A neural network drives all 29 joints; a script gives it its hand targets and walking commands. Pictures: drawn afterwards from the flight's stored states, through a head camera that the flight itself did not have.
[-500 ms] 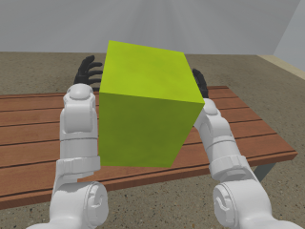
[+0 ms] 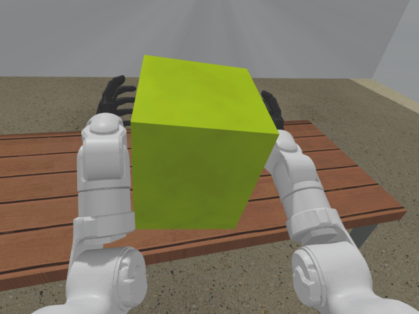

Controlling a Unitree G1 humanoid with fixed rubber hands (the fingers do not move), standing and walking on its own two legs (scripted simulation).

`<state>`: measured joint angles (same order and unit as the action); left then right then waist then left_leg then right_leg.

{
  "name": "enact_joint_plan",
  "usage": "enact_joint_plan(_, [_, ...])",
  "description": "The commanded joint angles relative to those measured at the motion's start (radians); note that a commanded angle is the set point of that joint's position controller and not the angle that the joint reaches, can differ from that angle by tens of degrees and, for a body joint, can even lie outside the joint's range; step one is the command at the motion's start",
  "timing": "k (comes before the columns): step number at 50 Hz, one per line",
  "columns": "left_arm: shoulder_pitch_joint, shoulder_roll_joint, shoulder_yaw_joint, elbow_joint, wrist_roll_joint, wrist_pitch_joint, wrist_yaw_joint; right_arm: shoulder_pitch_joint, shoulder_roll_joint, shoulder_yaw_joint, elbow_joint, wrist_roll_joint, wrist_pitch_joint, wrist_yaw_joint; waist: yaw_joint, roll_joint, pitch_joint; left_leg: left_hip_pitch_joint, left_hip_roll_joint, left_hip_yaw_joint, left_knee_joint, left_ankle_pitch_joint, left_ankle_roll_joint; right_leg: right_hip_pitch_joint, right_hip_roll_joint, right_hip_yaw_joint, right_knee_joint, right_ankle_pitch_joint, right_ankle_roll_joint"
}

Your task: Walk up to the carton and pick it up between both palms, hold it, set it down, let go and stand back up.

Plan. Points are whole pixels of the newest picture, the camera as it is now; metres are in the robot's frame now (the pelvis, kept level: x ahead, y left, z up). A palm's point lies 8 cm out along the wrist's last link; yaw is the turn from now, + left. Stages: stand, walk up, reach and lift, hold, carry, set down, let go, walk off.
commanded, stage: hold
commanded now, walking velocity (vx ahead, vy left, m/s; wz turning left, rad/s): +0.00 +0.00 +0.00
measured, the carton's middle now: (192, 146) +0.38 +0.01 +0.19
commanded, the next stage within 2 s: none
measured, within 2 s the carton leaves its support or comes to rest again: neither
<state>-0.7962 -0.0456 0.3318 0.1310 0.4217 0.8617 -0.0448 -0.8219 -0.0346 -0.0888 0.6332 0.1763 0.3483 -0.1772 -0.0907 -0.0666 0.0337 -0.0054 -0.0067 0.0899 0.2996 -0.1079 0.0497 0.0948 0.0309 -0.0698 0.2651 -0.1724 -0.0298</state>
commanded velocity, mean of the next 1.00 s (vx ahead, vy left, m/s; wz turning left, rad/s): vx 0.00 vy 0.00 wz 0.00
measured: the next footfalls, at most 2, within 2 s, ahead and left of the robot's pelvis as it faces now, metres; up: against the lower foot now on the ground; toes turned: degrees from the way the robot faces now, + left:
none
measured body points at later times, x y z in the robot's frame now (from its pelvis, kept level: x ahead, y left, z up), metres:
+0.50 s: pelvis +0.00 +0.00 +0.00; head -0.06 +0.03 +0.44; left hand +0.38 +0.15 +0.26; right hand +0.38 -0.14 +0.24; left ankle +0.05 +0.09 -0.75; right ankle +0.00 -0.09 -0.75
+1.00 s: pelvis +0.00 +0.00 +0.00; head -0.06 +0.02 +0.44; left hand +0.37 +0.15 +0.26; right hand +0.38 -0.14 +0.24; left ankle +0.05 +0.09 -0.75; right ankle +0.00 -0.09 -0.75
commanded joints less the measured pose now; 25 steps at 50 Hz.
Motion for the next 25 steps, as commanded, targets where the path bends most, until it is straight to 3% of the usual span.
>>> enact_joint_plan(1, [-0.501, -0.474, -0.383, -0.025, -0.151, -0.023, -0.137, -0.777, 0.504, 0.326, -0.299, 0.095, -0.048, 0.052, -0.006, 0.073, -0.326, 0.182, 0.013, -0.043, 0.000, 0.133, -0.015, -0.054, 0.008, 0.000, -0.037, 0.153, 0.067])
enact_joint_plan(4, [-0.494, -0.470, -0.390, -0.037, -0.152, -0.024, -0.134, -0.762, 0.498, 0.342, -0.302, 0.106, -0.042, 0.045, -0.010, 0.077, -0.322, 0.197, 0.013, -0.044, 0.008, 0.154, -0.021, -0.066, 0.011, -0.004, -0.037, 0.158, 0.069])
enact_joint_plan(10, [-0.493, -0.465, -0.377, -0.021, -0.140, -0.012, -0.141, -0.738, 0.482, 0.305, -0.268, 0.084, -0.032, 0.058, -0.009, 0.074, -0.250, 0.145, 0.029, -0.039, -0.036, 0.065, -0.017, -0.080, 0.011, -0.005, -0.045, 0.059, 0.057])
enact_joint_plan(25, [-0.496, -0.464, -0.383, -0.033, -0.151, -0.018, -0.139, -0.747, 0.492, 0.320, -0.290, 0.086, -0.036, 0.055, -0.008, 0.073, -0.295, 0.172, 0.022, -0.041, -0.017, 0.097, -0.015, -0.077, 0.009, -0.005, -0.043, 0.098, 0.062])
